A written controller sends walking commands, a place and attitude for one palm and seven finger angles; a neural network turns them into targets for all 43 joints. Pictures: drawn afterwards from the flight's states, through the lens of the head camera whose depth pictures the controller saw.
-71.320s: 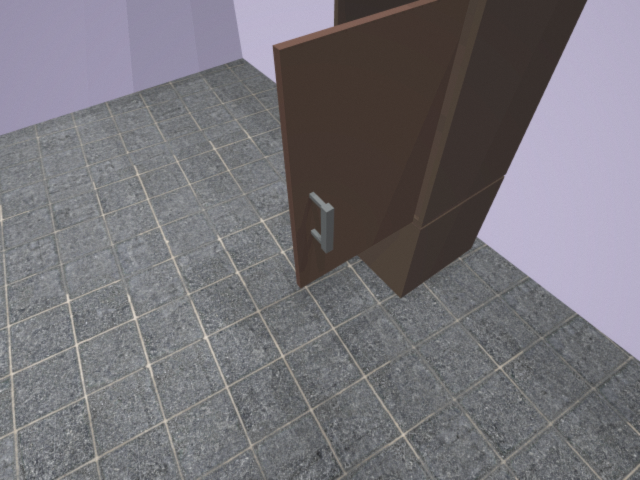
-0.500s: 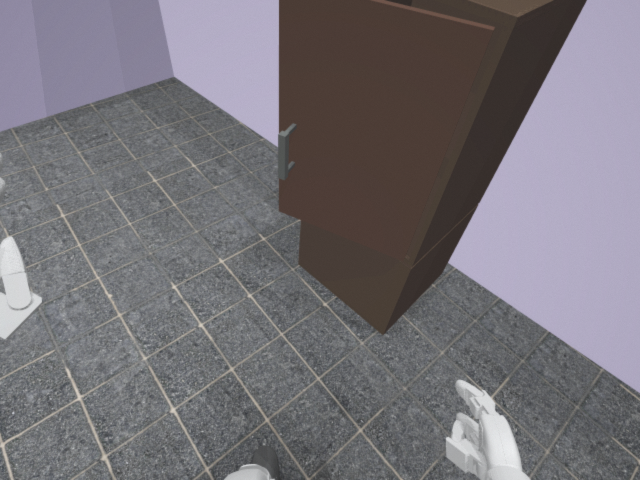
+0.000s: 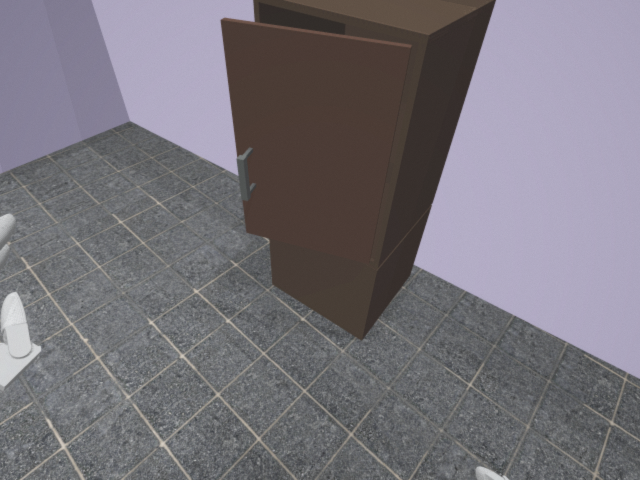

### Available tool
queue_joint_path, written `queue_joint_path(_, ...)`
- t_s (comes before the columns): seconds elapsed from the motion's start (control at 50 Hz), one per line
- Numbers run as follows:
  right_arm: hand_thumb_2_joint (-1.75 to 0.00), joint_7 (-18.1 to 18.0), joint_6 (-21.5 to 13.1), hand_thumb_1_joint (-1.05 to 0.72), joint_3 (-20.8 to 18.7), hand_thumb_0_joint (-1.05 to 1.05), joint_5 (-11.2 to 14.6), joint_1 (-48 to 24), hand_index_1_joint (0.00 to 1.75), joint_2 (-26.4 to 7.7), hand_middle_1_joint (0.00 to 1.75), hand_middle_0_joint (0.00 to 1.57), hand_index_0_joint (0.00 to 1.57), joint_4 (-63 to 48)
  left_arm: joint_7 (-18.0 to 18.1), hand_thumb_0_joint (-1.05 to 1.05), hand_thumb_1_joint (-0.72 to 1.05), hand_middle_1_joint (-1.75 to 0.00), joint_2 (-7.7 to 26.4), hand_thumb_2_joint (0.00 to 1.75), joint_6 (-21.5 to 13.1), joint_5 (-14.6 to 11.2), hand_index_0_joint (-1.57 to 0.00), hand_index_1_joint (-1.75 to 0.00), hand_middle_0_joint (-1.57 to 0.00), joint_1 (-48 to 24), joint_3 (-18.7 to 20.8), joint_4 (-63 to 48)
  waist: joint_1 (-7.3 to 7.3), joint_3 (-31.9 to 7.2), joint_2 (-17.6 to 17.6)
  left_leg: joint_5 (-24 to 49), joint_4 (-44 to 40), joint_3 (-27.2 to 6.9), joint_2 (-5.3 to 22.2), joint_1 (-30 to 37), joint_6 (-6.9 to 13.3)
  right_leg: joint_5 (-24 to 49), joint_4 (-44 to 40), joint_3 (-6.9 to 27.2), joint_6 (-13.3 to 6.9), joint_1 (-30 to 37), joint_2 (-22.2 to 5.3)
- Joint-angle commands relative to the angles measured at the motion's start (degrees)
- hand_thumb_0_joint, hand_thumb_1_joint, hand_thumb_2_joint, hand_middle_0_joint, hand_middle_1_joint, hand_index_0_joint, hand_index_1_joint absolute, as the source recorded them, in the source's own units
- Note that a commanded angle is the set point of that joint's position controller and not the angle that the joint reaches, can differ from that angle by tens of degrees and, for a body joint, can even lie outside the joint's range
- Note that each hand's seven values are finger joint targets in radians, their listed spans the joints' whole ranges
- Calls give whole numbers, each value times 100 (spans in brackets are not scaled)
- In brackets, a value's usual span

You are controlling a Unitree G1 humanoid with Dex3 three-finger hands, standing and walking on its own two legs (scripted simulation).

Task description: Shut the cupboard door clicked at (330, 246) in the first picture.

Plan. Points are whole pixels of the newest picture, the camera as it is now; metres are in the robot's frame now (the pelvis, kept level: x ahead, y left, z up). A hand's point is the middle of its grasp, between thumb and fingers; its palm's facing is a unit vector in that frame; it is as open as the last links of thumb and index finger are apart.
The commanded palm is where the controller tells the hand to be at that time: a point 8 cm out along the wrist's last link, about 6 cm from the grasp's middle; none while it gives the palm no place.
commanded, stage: stop stepping back and stand still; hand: left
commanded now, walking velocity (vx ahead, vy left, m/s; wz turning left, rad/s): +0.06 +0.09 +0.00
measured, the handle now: (247, 174) +0.86 +0.19 -0.10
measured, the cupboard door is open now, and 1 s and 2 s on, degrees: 18 18 18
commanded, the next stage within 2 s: let the arm hang, fingers relaxed in 0.52 s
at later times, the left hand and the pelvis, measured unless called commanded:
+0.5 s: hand out of the picture +0.22 +0.31 +0.16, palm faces +0.45 -0.78 -0.44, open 7.4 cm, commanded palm +0.16 +0.34 +0.18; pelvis +0.03 +0.04 +0.00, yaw +1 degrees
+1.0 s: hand out of the picture +0.01 +0.21 -0.18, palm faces +0.01 -0.99 -0.16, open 7.1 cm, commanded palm none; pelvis +0.00 +0.03 +0.00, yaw +2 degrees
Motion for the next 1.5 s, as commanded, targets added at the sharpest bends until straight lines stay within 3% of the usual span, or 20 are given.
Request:
queue_joint_path(0.0,-90,-173,-352,-90,-266,0,56,-868,30,-706,30,20,20,-855,227,0,90,-30,696,90,-221,-1,-20,-30,-20,-735,659,27,206,534,-552,74,-479,59,208,93,111,-253,-1160,1397,-385,-427,-1702)
queue_joint_path(0.04,-90,-185,-452,-90,-300,0,67,-930,30,-762,30,20,20,-819,204,0,90,-30,577,90,-231,28,-20,-30,-20,-1183,364,-177,201,642,-584,365,-1146,173,143,853,198,-629,-1142,1199,-151,-806,-1526)
queue_joint_path(0.1,-90,-231,-584,-90,-352,0,77,-1013,30,-857,30,20,20,-874,178,0,90,-30,626,90,-306,62,-20,-30,-20,-1379,307,-660,255,499,-13,793,-1906,-170,418,1527,332,-278,-670,838,217,-731,-1011)
queue_joint_path(0.12,-90,-238,-615,-90,-386,0,99,-1052,30,-928,30,20,20,-945,166,0,90,-30,679,90,-328,63,-20,-30,-20,-1480,334,-876,278,391,69,1173,-1917,-307,534,1562,349,118,-481,784,320,-562,-856)
queue_joint_path(0.16,-90,-250,-628,-90,-297,0,50,-1024,30,-853,30,20,20,-908,141,0,90,-30,870,90,-376,76,-20,-30,-20,-1388,632,-1021,259,295,789,787,-2381,-661,670,1345,389,-70,-198,462,373,-428,-602)
queue_joint_path(0.22,-90,-237,-697,-90,-276,0,43,-1016,30,-796,30,20,20,-971,158,0,90,-30,742,90,-435,82,-20,-30,-20,-1339,614,-1134,263,57,838,828,-2661,-936,856,1179,434,318,9,240,425,26,-431)
queue_joint_path(0.26,-90,-221,-702,-90,-291,0,35,-956,30,-785,30,20,20,-977,156,0,90,-30,798,90,-429,53,-20,-30,-20,-1014,768,-1018,276,-233,806,1228,-2463,-688,741,1315,364,664,-137,281,394,223,-483)
queue_joint_path(0.28,-90,-201,-676,-90,-273,0,49,-951,30,-753,30,20,20,-1014,133,0,90,-30,633,90,-408,22,-20,-30,-20,-869,655,-940,259,-317,715,1473,-2349,-583,693,1315,313,874,-170,301,381,318,-507)
queue_joint_path(0.42,-90,-158,-401,-90,-233,0,92,-989,30,-718,30,20,20,-1140,75,0,90,-30,568,90,-184,-90,-20,-30,-20,-557,582,-664,221,-485,342,2153,-1964,-211,570,1464,189,1807,-313,454,349,328,-645)
queue_joint_path(0.56,-90,-226,-338,-90,-190,0,82,-1099,30,-724,30,20,20,-1208,103,0,90,-30,813,90,-127,-52,-20,-30,-20,-1005,648,-924,245,-271,565,1776,-2172,-303,561,1365,191,1355,-410,379,372,239,-608)
queue_joint_path(0.58,-90,-225,-337,-90,-177,0,89,-1092,30,-687,30,20,20,-1222,94,0,90,-30,652,90,-140,-51,-20,-30,-20,-1009,514,-947,234,-237,577,1646,-2208,-323,549,1311,187,1227,-417,345,369,259,-613)
queue_joint_path(0.6,-90,287,-660,-90,-446,0,230,-1624,30,-1715,30,20,20,-262,-703,0,90,-30,-411,90,689,271,-20,-30,-20,-1073,-1986,3336,162,423,515,2769,-1318,-281,586,1066,216,1838,249,46,267,-488,-992)
queue_joint_path(0.62,-90,334,-355,-90,-550,0,107,-1124,30,-1621,30,20,20,-61,-833,0,90,-30,-381,90,1130,341,-20,-30,-20,-1172,-1783,3606,204,-38,563,2726,-1375,-171,642,1421,170,1380,107,350,222,-561,-971)
queue_joint_path(0.64,-90,327,-232,-90,-496,0,63,-1003,30,-1555,30,20,20,-54,-874,0,90,-30,-440,90,1194,345,-20,-30,-20,-1324,-1851,3775,240,-95,412,2369,-1450,-299,713,1270,282,732,208,255,215,-594,-866)
queue_joint_path(0.7,-90,310,6,-90,-367,0,-5,-1098,30,-1631,30,20,20,17,-925,0,90,-30,-254,90,1164,374,-20,-30,-20,-1722,-1937,4693,321,79,-368,1859,-1779,-718,761,841,468,104,214,275,182,-307,-741)
queue_joint_path(0.76,-90,320,155,-90,-320,0,-64,-1049,30,-1567,30,20,20,321,-901,0,90,-30,-96,90,1138,391,-20,-30,-20,-2016,-2037,5821,275,120,-801,1523,-1755,-671,534,1034,382,101,-155,624,25,-324,-977)
queue_joint_path(0.84,-90,299,309,-90,-207,0,-99,-864,30,-1202,30,20,20,902,-848,0,90,-30,-316,90,1180,352,-20,-30,-20,-2180,-2210,7071,196,216,-1,1244,-1950,-512,400,1392,277,-103,-482,764,13,-405,-1049)
queue_joint_path(0.94,-90,201,318,-90,-230,0,-79,-671,30,-1067,30,20,20,1548,-837,0,90,-30,-513,90,1159,325,-20,-30,-20,-1883,-2172,8201,286,363,908,652,-2402,-599,479,1278,300,-96,-697,683,21,-34,-910)
queue_joint_path(1.22,-90,116,330,-90,-354,0,-22,-232,30,-1056,30,20,20,2284,-799,0,90,-30,-613,90,1119,333,-20,-30,-20,-1713,-2216,9229,229,750,-39,474,-2627,-545,603,1606,355,-189,-1037,596,28,-242,-911)
queue_joint_path(1.48,-90,161,290,-90,-334,0,-42,-579,30,-1035,30,20,20,2316,-781,0,90,-30,-487,90,1072,352,-20,-30,-20,-2041,-2193,9134,254,802,-68,1078,-2643,-434,574,1721,302,265,-1110,637,105,-133,-973)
